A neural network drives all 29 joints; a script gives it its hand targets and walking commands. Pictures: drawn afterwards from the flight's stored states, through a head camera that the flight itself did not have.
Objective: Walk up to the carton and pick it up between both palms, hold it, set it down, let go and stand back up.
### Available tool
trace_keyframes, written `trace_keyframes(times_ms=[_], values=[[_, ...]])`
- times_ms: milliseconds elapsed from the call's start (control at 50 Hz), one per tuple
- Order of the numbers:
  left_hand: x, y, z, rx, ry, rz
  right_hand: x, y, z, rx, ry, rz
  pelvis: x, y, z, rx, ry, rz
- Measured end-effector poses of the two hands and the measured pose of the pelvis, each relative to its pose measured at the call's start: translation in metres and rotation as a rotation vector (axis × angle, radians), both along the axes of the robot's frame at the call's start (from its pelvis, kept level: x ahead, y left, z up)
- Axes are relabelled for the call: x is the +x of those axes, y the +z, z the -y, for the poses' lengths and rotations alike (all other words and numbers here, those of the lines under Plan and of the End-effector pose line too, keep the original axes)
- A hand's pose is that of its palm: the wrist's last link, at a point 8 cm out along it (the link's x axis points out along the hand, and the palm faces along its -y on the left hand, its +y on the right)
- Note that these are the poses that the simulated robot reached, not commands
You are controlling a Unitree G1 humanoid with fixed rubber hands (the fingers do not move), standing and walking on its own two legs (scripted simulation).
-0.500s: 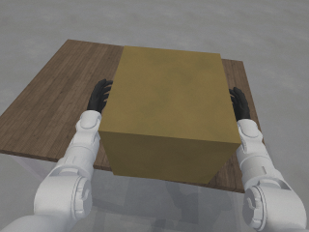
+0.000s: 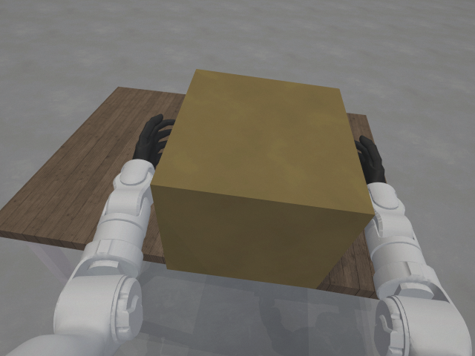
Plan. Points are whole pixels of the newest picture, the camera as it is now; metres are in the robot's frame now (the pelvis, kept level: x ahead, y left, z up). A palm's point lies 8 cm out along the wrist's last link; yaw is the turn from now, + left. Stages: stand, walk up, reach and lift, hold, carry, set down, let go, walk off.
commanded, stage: reach and lift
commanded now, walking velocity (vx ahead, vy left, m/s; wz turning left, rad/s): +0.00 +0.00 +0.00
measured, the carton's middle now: (255, 177) +0.44 -0.03 +0.07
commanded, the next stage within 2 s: hold in 1.98 s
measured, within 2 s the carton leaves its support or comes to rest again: neither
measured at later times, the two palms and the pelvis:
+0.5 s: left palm (132, 156) +0.38 +0.19 +0.16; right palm (367, 174) +0.37 -0.21 +0.15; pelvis +0.01 +0.01 +0.00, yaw +1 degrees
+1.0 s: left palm (119, 143) +0.36 +0.19 +0.20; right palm (376, 157) +0.36 -0.20 +0.19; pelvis +0.00 +0.00 +0.00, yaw +1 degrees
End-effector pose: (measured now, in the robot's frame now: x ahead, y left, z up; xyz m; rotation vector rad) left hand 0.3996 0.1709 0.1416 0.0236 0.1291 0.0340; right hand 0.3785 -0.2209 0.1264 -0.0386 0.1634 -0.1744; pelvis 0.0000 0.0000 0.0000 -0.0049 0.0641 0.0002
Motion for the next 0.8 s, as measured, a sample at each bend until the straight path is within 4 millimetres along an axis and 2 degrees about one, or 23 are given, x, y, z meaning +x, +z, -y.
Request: trace_keyframes(times_ms=[160,280,420,660,800], values=[[-0.004,0.019,-0.016,-0.006,0.015,0.0,0.004,0.019,-0.015,-0.008,0.028,-0.001,-0.007,0.001,-0.001,0.0,0.004,0.039],[-0.008,0.017,-0.021,0.004,0.021,-0.01,0.003,0.016,-0.02,0.001,0.038,-0.009,-0.005,0.001,-0.004,-0.003,0.014,0.053],[-0.013,0.012,-0.017,0.014,0.018,-0.017,-0.003,0.011,-0.017,0.008,0.03,-0.012,0.002,0.001,-0.007,-0.007,0.017,0.053],[-0.024,0.045,-0.013,-0.014,0.033,0.029,-0.01,0.05,-0.013,0.032,0.021,0.037,0.004,0.001,-0.005,-0.004,0.015,0.094],[-0.031,0.054,-0.017,-0.022,0.036,0.02,-0.012,0.061,-0.017,0.024,0.029,0.029,0.002,0.001,-0.002,-0.003,0.014,0.109]])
